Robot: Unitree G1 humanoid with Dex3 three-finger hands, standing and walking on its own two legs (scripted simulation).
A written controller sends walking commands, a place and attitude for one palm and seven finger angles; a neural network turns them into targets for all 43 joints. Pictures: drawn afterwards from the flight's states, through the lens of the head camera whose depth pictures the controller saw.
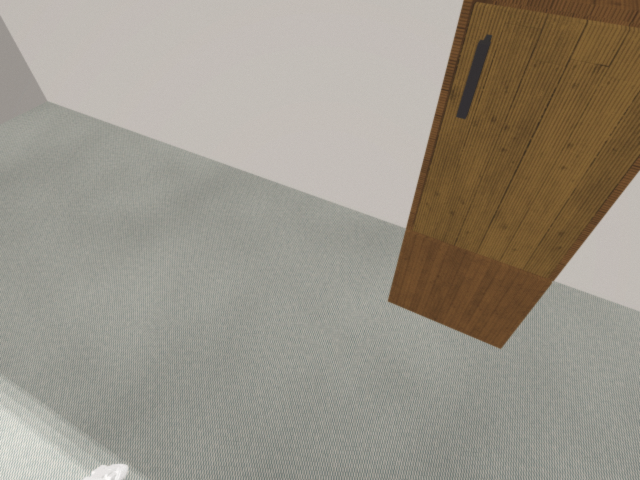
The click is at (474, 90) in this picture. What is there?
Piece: cupboard door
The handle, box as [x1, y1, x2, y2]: [456, 34, 491, 118]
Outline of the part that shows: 491,35 487,34 483,40 479,41 477,45 456,115 458,117 465,118 490,43 489,41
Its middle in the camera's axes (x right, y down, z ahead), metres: +0.30 -0.31 +0.75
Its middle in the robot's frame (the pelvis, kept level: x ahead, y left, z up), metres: +0.80 -0.26 +0.13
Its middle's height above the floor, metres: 0.90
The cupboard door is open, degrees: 0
